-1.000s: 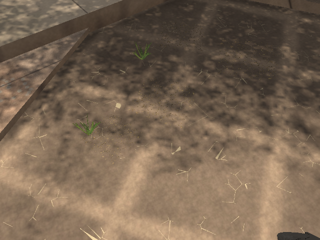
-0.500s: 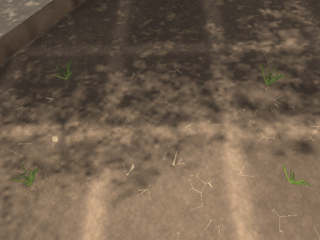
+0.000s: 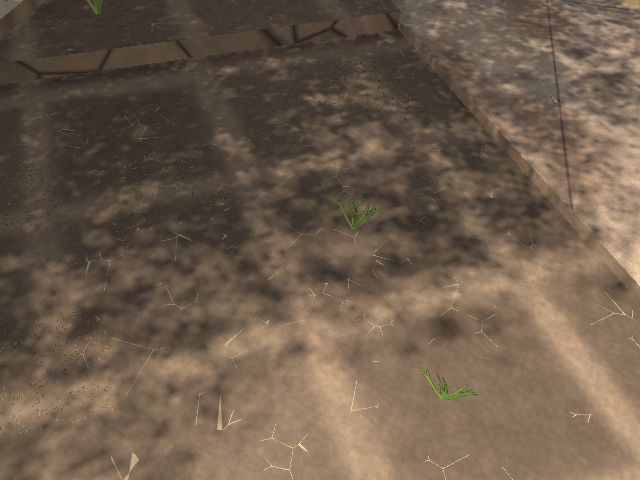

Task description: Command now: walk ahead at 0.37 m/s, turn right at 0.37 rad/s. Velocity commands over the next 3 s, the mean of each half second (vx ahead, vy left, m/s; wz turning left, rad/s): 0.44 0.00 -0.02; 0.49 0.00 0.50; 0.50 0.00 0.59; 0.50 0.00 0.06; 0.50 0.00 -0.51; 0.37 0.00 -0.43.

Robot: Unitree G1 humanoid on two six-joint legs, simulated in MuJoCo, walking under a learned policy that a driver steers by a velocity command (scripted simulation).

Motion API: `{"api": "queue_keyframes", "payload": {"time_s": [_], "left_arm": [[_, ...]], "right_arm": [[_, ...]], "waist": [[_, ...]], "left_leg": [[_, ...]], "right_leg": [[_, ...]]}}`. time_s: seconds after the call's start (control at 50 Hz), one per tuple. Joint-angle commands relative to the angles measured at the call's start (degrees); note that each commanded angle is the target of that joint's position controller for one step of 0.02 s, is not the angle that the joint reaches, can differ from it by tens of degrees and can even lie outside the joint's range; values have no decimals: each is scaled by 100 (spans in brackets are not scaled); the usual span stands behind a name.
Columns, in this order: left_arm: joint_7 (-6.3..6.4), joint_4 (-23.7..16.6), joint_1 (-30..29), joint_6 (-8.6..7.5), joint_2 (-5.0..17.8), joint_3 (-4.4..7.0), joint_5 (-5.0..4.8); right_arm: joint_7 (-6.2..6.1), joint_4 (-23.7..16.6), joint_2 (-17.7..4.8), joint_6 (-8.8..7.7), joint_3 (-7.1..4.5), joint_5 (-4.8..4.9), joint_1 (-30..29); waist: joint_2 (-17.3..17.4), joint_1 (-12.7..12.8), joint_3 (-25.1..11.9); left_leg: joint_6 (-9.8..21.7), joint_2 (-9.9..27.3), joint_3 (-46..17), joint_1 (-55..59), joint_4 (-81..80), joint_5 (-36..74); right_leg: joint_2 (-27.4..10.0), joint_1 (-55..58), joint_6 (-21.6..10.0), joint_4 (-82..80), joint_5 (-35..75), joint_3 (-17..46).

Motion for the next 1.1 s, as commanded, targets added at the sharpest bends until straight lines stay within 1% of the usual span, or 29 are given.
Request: {"api": "queue_keyframes", "payload": {"time_s": [0.02, 0.08, 0.14, 0.16, 0.2, 0.22, 0.24, 0.26, 0.28, 0.3, 0.32, 0.34, 0.38, 0.46, 0.54, 0.62, 0.68, 0.7, 0.72, 0.74, 0.76, 0.78, 0.8, 0.82, 0.84, 0.86, 0.92, 1.02, 1.1], "left_arm": [[-58, -637, -799, -216, 101, -48, -21], [-152, -709, -1052, -293, -39, -145, -17], [-219, -732, -1115, -334, 38, -160, -72], [-231, -731, -1053, -349, 92, -149, -93], [-204, -497, -348, -357, 263, -43, -85], [-147, -276, 408, -347, 532, 100, -79], [-50, -149, 1409, -316, 971, 208, 32], [-60, -165, 1548, -339, 1391, 243, 89], [-92, -122, 1470, -424, 920, 128, 72], [-104, -95, 1168, -465, 627, 18, 52], [-119, -109, 804, -493, 413, -58, 44], [-131, -108, 498, -514, 271, -97, 63], [-112, -51, 245, -608, 148, -109, 127], [-46, 178, 318, -718, 229, -53, 168], [40, 360, 433, -701, 403, -15, 111], [84, 611, 734, -558, 576, 46, 19], [163, 614, 671, -393, 837, 110, 3], [188, 596, 635, -334, 913, 121, 5], [210, 558, 527, -311, 927, 107, -25], [225, 459, 651, -370, 714, 10, 68], [78, 193, 1328, -544, -164, -272, 206], [-18, 128, 594, -775, 377, -194, -1], [-57, -73, 45, -878, 581, -143, -186], [-22, -99, -68, -930, 498, -178, -108], [16, -52, -84, -920, 511, -145, 47], [17, -35, 56, -855, 545, -110, 101], [37, -24, 157, -664, 378, -143, 188], [14, -300, -980, -657, 69, -285, 173], [-94, -432, -1484, -746, 257, -229, 47]], "right_arm": [[24, -261, -901, -109, -204, 29, 26], [72, -184, -1114, -95, -258, 125, 34], [158, -41, -1227, -71, -290, 220, 237], [183, 5, -1256, -49, -298, 254, 250], [206, 72, -1215, -9, -263, 289, 153], [214, 114, -981, -32, -174, 247, 170], [242, -85, -512, -83, 19, 76, 65], [228, -314, -237, -225, 101, 134, 222], [227, -266, -844, -289, -62, 287, -103], [261, -329, -953, -297, -108, 355, -302], [260, -263, -866, -265, -97, 302, -357], [261, -244, -820, -220, -111, 234, -394], [280, -139, -608, -92, -93, 247, -211], [256, -255, -385, 16, -52, 212, -469], [400, -529, -215, -22, 56, 165, -1282], [565, -883, -226, -43, 84, 194, -1844], [617, -1001, -513, 2, -53, 199, -1565], [599, -921, -714, 30, -159, 210, -1039], [529, -746, -1008, 48, -323, 219, -180], [397, -609, -1453, 129, -478, 214, 597], [380, -687, -1901, 67, -506, 226, 353], [378, -774, -1401, 25, -389, 199, 572], [372, -741, -1167, -28, -322, 163, 327], [367, -789, -1050, -54, -280, 185, -55], [356, -865, -887, -57, -232, 172, -411], [328, -965, -787, -65, -188, 88, -597], [259, -926, -849, -92, -203, 113, -645], [119, -737, -1037, -10, -252, 187, -273], [93, -585, -1046, 66, -259, 233, 98]], "waist": [[962, -136, 562], [1068, -186, 613], [1114, -232, 697], [1117, -161, 710], [937, 316, 441], [670, 692, -49], [-428, 1086, -932], [-1679, 897, -1243], [-870, 1062, -824], [-787, 897, -324], [-526, 719, -46], [-528, 565, 239], [-545, 318, 363], [-181, 266, 528], [-88, 528, 789], [-22, 652, 912], [-340, 336, 385], [-422, 31, 47], [-320, -465, -398], [325, -742, -944], [1647, 90, -1534], [936, -448, -1995], [664, -441, -1069], [108, -140, -509], [9, 91, -171], [173, 287, -86], [313, 443, 72], [544, 20, 245], [688, -174, 206]], "left_leg": [[906, 1225, -1151, 535, -1251, -680], [919, 1221, -782, 190, -1241, -202], [972, 1364, -758, 116, -1070, -128], [968, 1444, -804, 124, -984, -109], [810, 1351, -609, -153, -328, 805], [606, 1028, -211, -465, 750, 1577], [247, 612, 186, -1684, 2895, 366], [17, -212, -142, -3532, 4524, -1925], [60, 43, -766, -3990, 5258, -1741], [166, 243, -794, -4139, 5276, -1197], [161, 446, -740, -3953, 5067, -664], [116, 536, -761, -3783, 4788, -276], [27, 540, -810, -3361, 4658, 245], [-141, 364, -949, -3554, 3842, 1035], [-35, 249, -408, -3120, 2284, 2020], [253, 153, -142, -3269, 1590, 1663], [583, -349, 357, -2488, 1585, 757], [728, -562, 452, -1798, 1599, 495], [950, -747, 391, -450, 1244, 745], [1274, -32, -860, 1334, 1122, 752], [2463, 1457, -4263, 3169, 582, -263], [2435, 1581, -5001, 3309, -165, -820], [2104, 1425, -4136, 2630, -332, -471], [1900, 1170, -3474, 1688, -352, 137], [1776, 936, -2957, 922, -416, 774], [1761, 791, -2686, 412, -548, 1217], [1780, 588, -2170, -415, -749, 1955], [1317, 65, -1612, -911, -581, 1486], [1188, 274, -2193, -424, -191, 864]], "right_leg": [[-185, -871, 68, -871, 305, -71], [-293, 13, 22, -1942, 242, -509], [-256, 643, -170, -2597, -168, -694], [-228, 869, -283, -2842, -230, -721], [8, 2153, -536, -3482, 80, -912], [-17, 3306, -712, -3576, 134, -752], [-1354, 4931, -1090, -3633, 112, 868], [-2428, 5648, -1896, -4428, -896, 3303], [-2390, 5167, -1869, -4625, -1271, 3168], [-2171, 4690, -1654, -4667, -1190, 2333], [-1870, 4159, -1500, -4837, -910, 1707], [-1665, 3704, -1402, -5028, -448, 1220], [-1459, 3216, -1270, -5266, 613, 473], [-1402, 3160, -1246, -5409, 1781, -433], [-1332, 3113, -1069, -5617, 1799, -1097], [-1606, 4003, -974, -5265, 2615, -1364], [-1635, 4502, -802, -4124, 5429, -1576], [-1589, 4457, -745, -3312, 6046, -1614], [-1412, 3893, -598, -2106, 5822, -1714], [-1112, 2466, -377, -335, 3697, -1686], [186, -85, -26, 1715, -2114, -905], [123, -644, -143, 2122, -2130, 220], [-153, -978, -271, 1854, -1574, 204], [-411, -786, -312, 1292, -1106, 152], [-563, -453, -259, 814, -893, 94], [-668, -70, -207, 642, -721, 130], [-703, 219, 81, -21, -449, -73], [-320, 628, 273, -2247, 1403, -244], [-77, 884, 193, -3136, 1578, -80]]}}
Next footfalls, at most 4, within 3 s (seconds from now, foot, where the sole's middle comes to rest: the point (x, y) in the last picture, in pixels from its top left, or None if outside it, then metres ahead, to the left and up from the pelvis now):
0.22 right None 0.17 -0.17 -0.79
0.74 left None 0.49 0.06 -0.79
1.20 right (316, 363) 0.82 -0.04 -0.79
1.72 left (152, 341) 0.88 0.35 -0.79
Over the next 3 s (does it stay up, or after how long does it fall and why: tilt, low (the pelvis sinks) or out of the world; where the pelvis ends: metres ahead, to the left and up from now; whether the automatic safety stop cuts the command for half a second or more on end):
stays up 1.41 0.51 0.00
